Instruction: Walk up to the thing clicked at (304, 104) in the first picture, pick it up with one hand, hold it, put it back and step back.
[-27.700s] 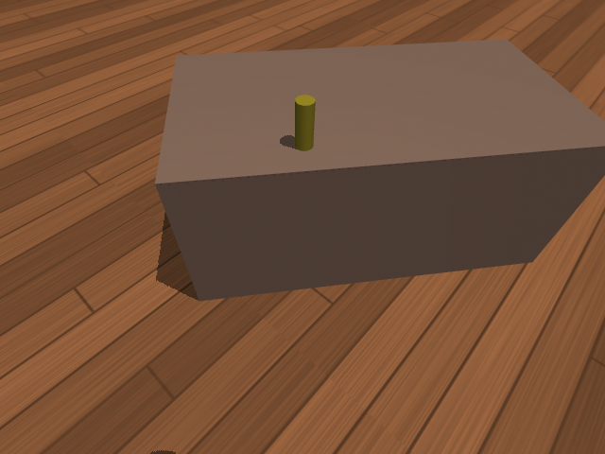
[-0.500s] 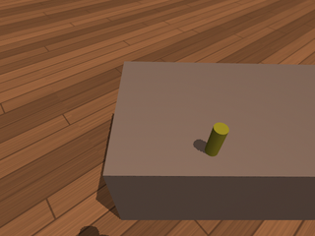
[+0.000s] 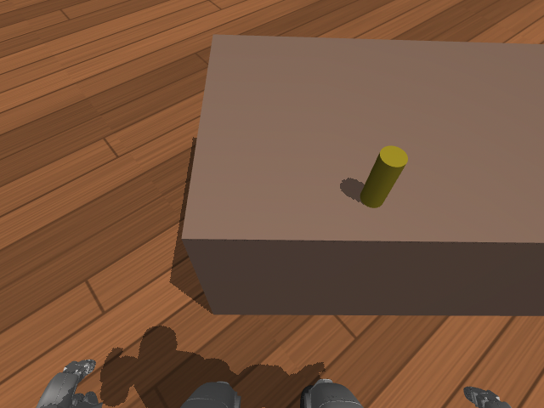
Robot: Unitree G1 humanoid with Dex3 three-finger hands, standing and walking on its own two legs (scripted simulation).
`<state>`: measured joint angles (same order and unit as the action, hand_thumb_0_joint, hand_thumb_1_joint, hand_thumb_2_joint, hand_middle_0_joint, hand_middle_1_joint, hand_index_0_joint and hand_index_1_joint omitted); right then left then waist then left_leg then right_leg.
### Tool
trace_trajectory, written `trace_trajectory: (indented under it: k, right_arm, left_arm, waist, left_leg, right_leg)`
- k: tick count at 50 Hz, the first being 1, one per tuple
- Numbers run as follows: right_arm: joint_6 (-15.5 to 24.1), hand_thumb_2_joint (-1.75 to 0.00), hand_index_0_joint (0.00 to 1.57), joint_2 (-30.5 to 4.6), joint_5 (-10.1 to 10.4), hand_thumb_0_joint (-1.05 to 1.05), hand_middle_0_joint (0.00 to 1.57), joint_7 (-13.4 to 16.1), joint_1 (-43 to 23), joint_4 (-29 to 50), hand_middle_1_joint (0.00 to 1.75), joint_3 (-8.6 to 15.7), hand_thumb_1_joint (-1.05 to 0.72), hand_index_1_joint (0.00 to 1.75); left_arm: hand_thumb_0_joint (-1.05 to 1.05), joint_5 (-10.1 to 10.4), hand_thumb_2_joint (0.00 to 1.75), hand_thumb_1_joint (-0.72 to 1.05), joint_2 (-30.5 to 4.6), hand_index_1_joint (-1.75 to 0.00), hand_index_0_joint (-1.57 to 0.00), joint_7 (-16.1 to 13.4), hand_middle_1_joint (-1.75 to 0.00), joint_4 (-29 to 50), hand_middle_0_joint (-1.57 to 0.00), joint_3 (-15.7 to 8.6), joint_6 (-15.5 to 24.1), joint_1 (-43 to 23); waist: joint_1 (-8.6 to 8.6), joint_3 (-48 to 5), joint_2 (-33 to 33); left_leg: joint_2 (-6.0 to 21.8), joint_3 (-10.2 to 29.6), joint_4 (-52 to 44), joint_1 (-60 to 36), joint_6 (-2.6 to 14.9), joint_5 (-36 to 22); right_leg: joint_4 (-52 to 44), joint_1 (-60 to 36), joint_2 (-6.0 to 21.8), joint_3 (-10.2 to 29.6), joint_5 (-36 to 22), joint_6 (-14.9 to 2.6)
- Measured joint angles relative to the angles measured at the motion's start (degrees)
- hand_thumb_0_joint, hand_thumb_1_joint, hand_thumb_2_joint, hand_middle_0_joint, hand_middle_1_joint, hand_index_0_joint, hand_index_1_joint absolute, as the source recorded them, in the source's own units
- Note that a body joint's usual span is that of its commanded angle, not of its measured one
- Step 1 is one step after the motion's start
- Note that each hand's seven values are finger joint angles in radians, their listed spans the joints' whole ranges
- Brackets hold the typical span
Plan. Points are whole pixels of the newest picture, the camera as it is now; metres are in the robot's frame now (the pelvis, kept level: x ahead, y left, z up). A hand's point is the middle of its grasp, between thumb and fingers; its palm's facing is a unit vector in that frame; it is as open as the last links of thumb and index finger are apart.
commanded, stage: step back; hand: right
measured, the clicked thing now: (381, 179) +0.54 -0.22 -0.09
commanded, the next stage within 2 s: none
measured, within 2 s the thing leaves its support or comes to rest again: neither
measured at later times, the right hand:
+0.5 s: hand out of the picture -0.01 -0.27 -0.15, palm faces +0.06 +0.92 -0.39, open 7.4 cm
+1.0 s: hand out of the picture -0.16 -0.25 -0.12, palm faces -0.01 +0.90 -0.44, open 7.4 cm
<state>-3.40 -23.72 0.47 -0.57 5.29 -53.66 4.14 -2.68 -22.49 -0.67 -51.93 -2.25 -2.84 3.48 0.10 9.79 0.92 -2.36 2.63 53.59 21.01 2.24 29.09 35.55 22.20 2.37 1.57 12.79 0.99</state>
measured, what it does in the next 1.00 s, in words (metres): walks backwards: left foot, then right foot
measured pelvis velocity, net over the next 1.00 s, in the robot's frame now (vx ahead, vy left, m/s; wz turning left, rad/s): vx -0.24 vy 0.02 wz -0.04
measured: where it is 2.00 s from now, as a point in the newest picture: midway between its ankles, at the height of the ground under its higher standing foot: outside the picture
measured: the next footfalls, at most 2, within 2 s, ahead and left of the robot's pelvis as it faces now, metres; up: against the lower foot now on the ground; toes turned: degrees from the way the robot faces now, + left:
left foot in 0.06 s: -0.01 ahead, +0.12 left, +0.00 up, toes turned -1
right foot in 0.44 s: -0.07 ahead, -0.11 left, +0.00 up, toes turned +0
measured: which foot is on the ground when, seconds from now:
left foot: up 0.00-0.04, down 0.06-0.46, up 0.48-0.76, down 0.78-1.00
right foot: down 0.00-0.06, up 0.08-0.42, down 0.44-0.80, up 0.82-1.00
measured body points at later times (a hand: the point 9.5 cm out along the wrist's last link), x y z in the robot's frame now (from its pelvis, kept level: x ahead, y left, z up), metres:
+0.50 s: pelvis -0.10 +0.00 +0.00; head -0.04 -0.01 +0.44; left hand +0.02 +0.31 -0.12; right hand -0.01 -0.32 -0.12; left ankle -0.05 +0.12 -0.71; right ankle -0.11 -0.11 -0.72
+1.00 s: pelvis -0.24 +0.02 +0.01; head -0.18 +0.05 +0.45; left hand -0.13 +0.33 -0.12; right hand -0.16 -0.30 -0.09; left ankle -0.19 +0.13 -0.72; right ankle -0.28 -0.13 -0.63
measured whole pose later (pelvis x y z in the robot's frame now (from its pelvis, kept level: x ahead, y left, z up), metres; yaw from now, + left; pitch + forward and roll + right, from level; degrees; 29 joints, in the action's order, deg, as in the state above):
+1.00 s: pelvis -0.24 +0.02 +0.01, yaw -2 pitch -2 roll -2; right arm -1.5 -20.1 -1.8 0.9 9.5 -49.2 2.4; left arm -1.4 -23.2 -0.7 -46.2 -5.1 -4.4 9.1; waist 0.9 9.4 2.3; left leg 1.5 0.9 33.8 17.9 1.2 14.1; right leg 69.8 26.5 -7.4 9.1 28.8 1.0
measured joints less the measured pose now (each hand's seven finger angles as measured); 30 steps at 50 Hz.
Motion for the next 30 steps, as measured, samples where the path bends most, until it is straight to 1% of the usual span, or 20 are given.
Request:
trace_trajectory:
  k: [1,2,3,4,5,6,7,9,10,12,14,17,20,22,23,24,26,27,28,30]
  right_arm:
    - [0.28,-0.9,0.2,0.14,-0.31,0.0,0.2,0.02,0.86,0.23,0.3,-0.08,-0.91,0.3]
    - [0.64,-0.9,0.2,0.24,-0.73,0.0,0.2,0.07,1.77,0.35,0.3,-0.14,-0.91,0.3]
    - [1.0,-0.9,0.2,0.56,-1.37,0.0,0.2,0.23,2.49,0.25,0.3,-0.06,-0.91,0.3]
    - [1.12,-0.9,0.2,1.41,-2.11,0.0,0.2,0.39,2.78,-0.11,0.3,-0.01,-0.91,0.3]
    - [1.05,-0.9,0.2,2.03,-2.4,0.0,0.2,0.25,3.13,-0.32,0.3,-0.3,-0.91,0.3]
    - [1.03,-0.9,0.2,2.54,-2.47,0.0,0.2,0.06,3.55,-0.42,0.3,-0.6,-0.91,0.3]
    - [1.08,-0.9,0.2,3.11,-2.48,0.0,0.2,0.08,3.98,-0.51,0.3,-0.89,-0.91,0.3]
    - [1.08,-0.9,0.2,4.09,-2.47,0.01,0.21,0.52,4.68,-0.44,0.3,-1.42,-0.91,0.3]
    - [1.07,-0.9,0.2,4.3,-2.38,0.01,0.21,0.78,4.9,-0.18,0.3,-1.54,-0.9,0.3]
    - [1.12,-0.9,0.2,4.38,-2.19,0.01,0.21,1.24,4.94,0.62,0.3,-1.5,-0.9,0.3]
    - [1.33,-0.9,0.2,4.24,-1.92,0.01,0.21,1.66,4.7,1.71,0.31,-1.37,-0.9,0.3]
    - [1.66,-0.9,0.21,3.82,-1.67,0.01,0.21,2.01,3.98,3.51,0.31,-1.29,-0.9,0.3]
    - [1.56,-0.9,0.21,3.06,-1.61,0.01,0.21,1.94,3.06,4.88,0.31,-1.37,-0.9,0.3]
    - [1.18,-0.9,0.21,2.42,-1.38,0.01,0.21,1.71,2.51,5.37,0.31,-1.42,-0.9,0.3]
    - [0.94,-0.9,0.2,1.83,-1.16,0.01,0.21,1.65,1.85,5.19,0.31,-1.34,-0.9,0.3]
    - [0.62,-0.9,0.2,1.41,-0.88,0.01,0.21,1.67,1.31,4.93,0.31,-1.23,-0.9,0.3]
    - [-0.07,-0.9,0.2,1.57,-0.59,0.01,0.21,2.07,0.93,4.38,0.3,-1.11,-0.9,0.3]
    - [-0.26,-0.9,0.2,1.57,-0.45,0.01,0.21,2.18,0.98,4.26,0.3,-1.15,-0.9,0.3]
    - [-0.24,-0.9,0.2,1.4,-0.28,0.01,0.21,2.22,1.22,4.23,0.3,-1.22,-0.9,0.3]
    - [0.13,-0.9,0.2,1.02,-0.05,0.01,0.21,2.28,1.93,4.21,0.3,-1.4,-0.91,0.3]
  left_arm:
    - [0.01,0.04,0.9,0.9,-0.23,-0.3,-0.2,-0.09,-0.3,0.69,-0.2,-0.03,-0.15,-0.38]
    - [0.01,0.31,0.9,0.9,-0.46,-0.3,-0.2,-0.1,-0.3,1.45,-0.2,-0.05,-0.33,-0.77]
    - [0.01,0.67,0.9,0.9,-0.8,-0.3,-0.2,-0.09,-0.3,2.21,-0.2,-0.09,-0.52,-1.28]
    - [0.01,1.01,0.9,0.9,-1.18,-0.3,-0.2,-0.22,-0.3,2.72,-0.2,-0.32,-0.69,-1.95]
    - [0.01,1.12,0.9,0.9,-1.19,-0.3,-0.2,-0.52,-0.3,2.99,-0.2,-0.57,-0.86,-2.15]
    - [0.01,1.02,0.9,0.9,-1.08,-0.29,-0.2,-0.83,-0.3,2.89,-0.2,-0.71,-1.07,-2.09]
    - [0.0,1.02,0.9,0.9,-1.05,-0.29,-0.2,-1.04,-0.3,2.65,-0.2,-0.79,-1.34,-1.9]
    - [0.0,1.52,0.9,0.9,-1.07,-0.29,-0.2,-1.12,-0.3,2.36,-0.2,-0.97,-1.53,-1.18]
    - [0.0,1.69,0.9,0.9,-0.93,-0.29,-0.2,-1.03,-0.3,2.42,-0.2,-1.03,-1.47,-0.69]
    - [0.0,1.65,0.9,0.9,-0.53,-0.29,-0.2,-0.74,-0.3,2.69,-0.2,-1.18,-1.25,0.53]
    - [0.0,1.46,0.9,0.9,-0.12,-0.29,-0.2,-0.51,-0.3,2.98,-0.2,-1.3,-1.23,1.72]
    - [0.01,1.28,0.9,0.9,0.16,-0.29,-0.2,-0.25,-0.3,3.37,-0.2,-1.47,-1.27,3.09]
    - [0.01,1.19,0.9,0.9,0.27,-0.29,-0.2,0.1,-0.3,3.57,-0.2,-1.73,-0.92,4.04]
    - [0.01,0.99,0.9,0.9,0.29,-0.29,-0.2,0.3,-0.3,3.46,-0.2,-1.95,-0.36,4.6]
    - [0.01,0.72,0.9,0.9,0.85,-0.29,-0.2,0.22,-0.3,3.03,-0.2,-2.12,-0.01,4.51]
    - [0.01,0.45,0.9,0.9,1.45,-0.29,-0.2,0.29,-0.3,2.84,-0.2,-2.08,0.21,4.58]
    - [0.01,0.41,0.9,0.9,1.67,-0.29,-0.2,0.72,-0.3,3.27,-0.2,-1.7,0.46,5.22]
    - [0.01,0.63,0.9,0.9,1.85,-0.29,-0.2,0.76,-0.3,3.57,-0.2,-1.6,0.52,5.41]
    - [0.01,0.8,0.9,0.9,2.11,-0.29,-0.2,0.69,-0.3,3.86,-0.2,-1.46,0.48,5.48]
    - [0.01,0.71,0.9,0.9,2.5,-0.3,-0.2,0.46,-0.3,4.67,-0.2,-1.31,0.3,5.33]
  waist:
    - [-0.23,-0.23,0.31]
    - [-0.49,-0.4,0.57]
    - [-0.64,-0.24,1.26]
    - [-0.11,0.75,2.71]
    - [0.2,1.33,3.12]
    - [-0.06,1.51,2.85]
    - [-0.48,1.49,2.66]
    - [-0.67,1.16,2.82]
    - [-0.61,1.11,2.73]
    - [-0.5,1.26,2.29]
    - [-0.51,1.54,1.68]
    - [-0.39,1.87,0.88]
    - [-0.14,1.69,0.11]
    - [0.23,1.08,-0.39]
    - [0.21,1.31,-1.87]
    - [-0.27,1.42,-3.39]
    - [0.11,0.64,-3.19]
    - [0.52,0.38,-2.84]
    - [0.75,0.08,-2.76]
    - [0.99,-0.54,-2.66]
  left_leg:
    - [0.52,-0.32,-4.13,-1.8,-0.04,-1.06]
    - [1.1,-0.77,-10.07,-4.17,-0.12,-4.19]
    - [0.99,-1.05,-14.25,-5.87,-0.81,-5.32]
    - [0.24,-1.82,-14.36,-6.17,-0.93,-5.28]
    - [0.34,-2.17,-13.78,-6.01,-0.79,-5.32]
    - [0.9,-1.93,-13.62,-5.83,-0.63,-5.64]
    - [1.42,-1.61,-14.26,-5.88,-0.55,-6.36]
    - [2.03,-1.76,-16.75,-6.3,-0.54,-8.32]
    - [2.29,-1.97,-17.82,-6.41,-0.47,-9.19]
    - [2.72,-2.52,-19.21,-6.46,-0.35,-10.48]
    - [3.07,-3.01,-19.66,-6.13,-0.27,-11.31]
    - [3.65,-3.98,-18.99,-4.87,-0.33,-11.95]
    - [4.28,-4.95,-16.65,-2.78,-0.88,-11.79]
    - [4.7,-5.52,-13.92,-0.89,-1.47,-11.08]
    - [5.71,-5.04,-12.37,-0.11,-1.87,-10.7]
    - [6.0,-3.28,-11.13,0.7,-1.66,-10.79]
    - [2.55,0.86,-3.15,3.27,-1.65,-2.17]
    - [0.56,2.52,1.99,4.39,-1.7,0.03]
    - [-1.02,3.85,6.29,5.2,-1.75,0.69]
    - [-2.88,5.05,11.31,5.76,-2.16,0.51]
  right_leg:
    - [0.64,0.91,0.28,-0.2,-0.04,0.46]
    - [1.77,1.93,0.57,-0.43,0.19,0.92]
    - [3.45,3.08,1.12,-0.34,0.66,1.08]
    - [5.79,3.91,1.03,1.39,3.77,0.16]
    - [9.2,4.68,-0.83,3.62,9.4,-0.43]
    - [13.65,5.42,-3.5,5.6,14.18,-0.74]
    - [18.46,6.11,-6.02,7.15,16.65,-1.04]
    - [26.32,7.17,-9.31,8.71,16.85,-1.48]
    - [28.81,7.27,-10.08,8.64,16.24,-1.48]
    - [31.12,6.39,-10.54,8.0,15.53,-0.92]
    - [29.82,4.39,-10.09,7.23,15.69,-0.19]
    - [23.81,0.92,-8.58,5.98,16.11,0.28]
    - [12.6,-3.53,-6.03,3.72,14.12,-0.29]
    - [2.79,-7.37,-4.83,2.35,8.86,-1.2]
    - [0.95,-8.17,-5.62,1.66,7.7,-1.54]
    - [0.86,-8.18,-6.43,0.77,7.34,-1.8]
    - [1.86,-6.84,-5.89,0.99,7.03,-2.33]
    - [1.61,-6.52,-5.37,1.38,6.47,-2.42]
    - [0.94,-6.33,-4.94,1.53,5.69,-2.39]
    - [-0.28,-5.62,-4.18,1.54,4.16,-2.32]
